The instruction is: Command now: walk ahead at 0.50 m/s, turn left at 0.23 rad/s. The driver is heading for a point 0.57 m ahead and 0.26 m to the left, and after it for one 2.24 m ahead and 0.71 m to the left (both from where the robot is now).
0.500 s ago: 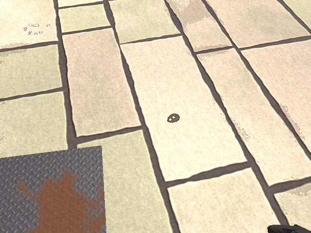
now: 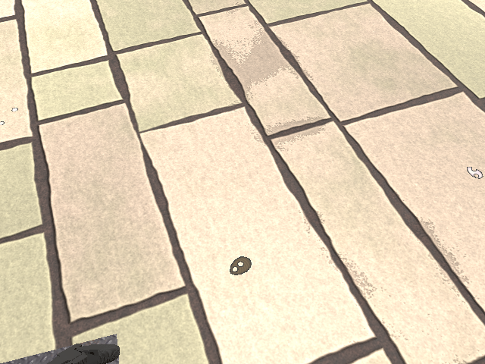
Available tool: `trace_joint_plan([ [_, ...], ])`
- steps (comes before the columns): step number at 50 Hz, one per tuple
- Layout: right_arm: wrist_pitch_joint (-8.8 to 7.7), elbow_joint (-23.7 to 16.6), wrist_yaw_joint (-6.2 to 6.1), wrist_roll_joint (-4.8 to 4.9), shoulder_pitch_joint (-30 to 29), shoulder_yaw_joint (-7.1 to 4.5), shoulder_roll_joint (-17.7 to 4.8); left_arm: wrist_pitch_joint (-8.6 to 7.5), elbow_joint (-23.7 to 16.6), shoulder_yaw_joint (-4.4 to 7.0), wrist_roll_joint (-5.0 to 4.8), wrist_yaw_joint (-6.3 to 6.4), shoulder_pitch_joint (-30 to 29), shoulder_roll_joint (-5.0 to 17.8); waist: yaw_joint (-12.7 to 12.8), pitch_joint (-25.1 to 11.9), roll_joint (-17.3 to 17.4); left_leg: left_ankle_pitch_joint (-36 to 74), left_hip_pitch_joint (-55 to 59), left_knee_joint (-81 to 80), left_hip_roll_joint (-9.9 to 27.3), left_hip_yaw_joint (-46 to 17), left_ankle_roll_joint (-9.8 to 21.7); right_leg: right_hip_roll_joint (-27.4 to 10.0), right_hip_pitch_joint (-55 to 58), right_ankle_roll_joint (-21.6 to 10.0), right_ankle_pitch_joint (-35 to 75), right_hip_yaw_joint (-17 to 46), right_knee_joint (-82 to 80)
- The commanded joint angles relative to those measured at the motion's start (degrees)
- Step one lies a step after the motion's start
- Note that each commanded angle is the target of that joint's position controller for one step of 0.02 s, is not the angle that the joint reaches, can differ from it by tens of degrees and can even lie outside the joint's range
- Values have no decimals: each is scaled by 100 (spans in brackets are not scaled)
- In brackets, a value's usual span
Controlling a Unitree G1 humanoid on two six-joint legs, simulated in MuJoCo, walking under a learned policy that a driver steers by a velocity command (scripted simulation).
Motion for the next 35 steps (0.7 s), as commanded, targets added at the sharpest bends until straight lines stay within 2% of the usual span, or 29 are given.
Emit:
trace_joint_plan([
  [1, -157, -514, 12, -55, 527, 159, 160, -4, 306, 577, 77, 94, 2351, 1852, 852, -2157, -1725, -534, -3616, 4207, -271, -119, 146, -2236, 5084, -1365, -983, 3500, -507],
  [2, -237, -411, 25, 88, 213, 12, -496, 4, 248, 423, 36, 99, 2338, 1224, 1112, -2005, -1155, -854, -4196, 4924, -13, -829, 164, -2148, 4823, -1277, -1858, 3855, -936],
  [3, -274, -573, 35, 196, -287, -89, -794, -11, 201, 334, 31, 124, 1928, 970, 1075, -1181, -875, -346, -4517, 5049, 253, -777, 225, -1980, 4131, -1002, -1800, 2986, -1065],
  [4, -267, -617, 7, 173, -542, -95, -741, -23, 162, 283, 47, 129, 1526, 829, 909, -779, -548, 167, -4356, 4885, 521, -654, 207, -1764, 3403, -855, -1408, 2355, -1235],
  [5, -226, -627, -13, 104, -650, -126, -681, -42, 160, 236, 59, 119, 1231, 647, 770, -425, -497, 525, -4195, 4605, 666, -659, 174, -1564, 2813, -775, -1037, 1855, -1453],
  [7, -75, -584, -8, 110, -432, -139, -456, -112, 206, 212, 119, 113, 980, 518, 499, -246, -621, 912, -3663, 4357, 839, -691, 125, -1363, 2170, -701, -537, 1167, -1807],
  [8, -8, -595, -5, 114, -415, -130, -336, -142, 249, 222, 112, 120, 947, 533, 438, -167, -543, 983, -3641, 4279, 862, -672, 93, -1348, 2025, -727, -265, 897, -1918],
  [10, 79, -709, -9, 86, -577, -130, -246, -176, 339, 268, 128, 155, 964, 665, 388, -6, -378, 1317, -3865, 4028, 886, -699, 26, -1359, 1926, -762, 190, 464, -2048],
  [14, 72, -916, 78, 43, -1052, -113, -166, -136, 461, 311, 138, 241, 1058, 823, 482, 168, -270, 2416, -4041, 2822, 825, -568, -30, -1212, 2080, -669, 540, -328, -2151],
  [17, 49, -1149, 186, 16, -1678, -46, -56, -79, 545, 345, 91, 287, 1266, 953, 721, 356, -154, 2846, -3950, 1985, 747, -197, 39, -1238, 2296, -605, 625, -722, -2183],
  [19, 50, -1329, 253, 18, -2015, -20, -31, -5, 635, 375, 42, 297, 1478, 1020, 843, 469, -107, 2756, -4091, 1632, 705, -61, 124, -1359, 2719, -583, 799, -866, -2065],
  [21, 57, -1497, 323, 27, -2220, -21, -64, 90, 702, 405, -15, 295, 1602, 1080, 863, 519, -142, 2426, -4178, 1411, 630, 84, 242, -1486, 3165, -522, 1218, -980, -1821],
  [22, 62, -1563, 356, 31, -2232, -40, -109, 137, 708, 422, -39, 300, 1586, 1128, 803, 486, -191, 2183, -4076, 1337, 543, 190, 326, -1529, 3319, -470, 1730, -1053, -1618],
  [24, 89, -1606, 385, 35, -1943, -142, -303, 223, 656, 472, -80, 334, 1458, 1305, 529, 162, -405, 1589, -3409, 1346, 179, 523, 544, -1535, 3494, -345, 3628, -1204, -862],
  [25, 105, -1522, 381, 52, -1452, -242, -470, 278, 628, 490, -93, 352, 1386, 1374, 227, -129, -480, 1343, -2770, 1338, -57, 660, 685, -1486, 3445, -275, 4367, -1269, -114],
  [26, 108, -1315, 332, 67, -598, -409, -740, 315, 591, 480, -119, 366, 1264, 1383, -263, -560, -386, 1618, -1548, 950, -303, 685, 889, -1292, 3024, -109, 4324, -1398, 1035],
  [27, 164, -1087, 205, 68, 307, -621, -1229, 277, 500, 409, -14, 380, 1325, 1213, -617, -1058, 160, 1657, 191, 735, 141, -295, 1190, -1037, 1662, 172, 2665, -1403, 2751],
  [28, 128, -1120, 158, 99, 91, -679, -1793, 108, 186, 142, 184, 293, 1801, 296, 155, -1391, 1600, 872, 1900, 197, 1561, -3545, 2225, 213, -956, 535, -2807, -874, 4691],
  [29, 35, -1303, 194, 24, 269, -542, -1404, -153, 83, 167, -47, 204, 1269, 680, -225, -2086, 961, 294, 2263, -623, 1960, -4880, 2476, 356, -1630, 443, -3200, 493, 5323],
  [30, -49, -1266, 203, -21, 80, -451, -1064, -290, -89, 233, -254, 151, 736, 928, -292, -1327, 682, 711, 1824, -732, 1820, -4062, 2169, 54, -2108, 286, -2661, 576, 5205],
  [31, -100, -1310, 198, 14, -264, -399, -878, -358, -77, 213, -196, 171, 683, 886, -48, -854, 266, 1243, 1000, -690, 1557, -3313, 1949, -215, -1917, 197, -2153, 569, 4702],
  [32, -112, -1397, 188, 7, -680, -343, -689, -359, 3, 253, -36, 215, 708, 919, 203, -551, 84, 1838, 183, -727, 1329, -2765, 1791, -390, -1503, 226, -1865, 561, 4181],
  [33, -122, -1508, 162, -57, -914, -283, -542, -291, 38, 301, 30, 217, 823, 987, 402, -460, 157, 2317, -346, -842, 1179, -2447, 1734, -506, -1077, 262, -1662, 606, 3893],
  [35, -136, -1555, 113, -56, -958, -285, -601, -143, 8, 306, 85, 212, 905, 887, 546, -365, 175, 2824, -887, -1018, 1068, -2180, 1756, -510, -764, 426, -1509, 522, 3412],
])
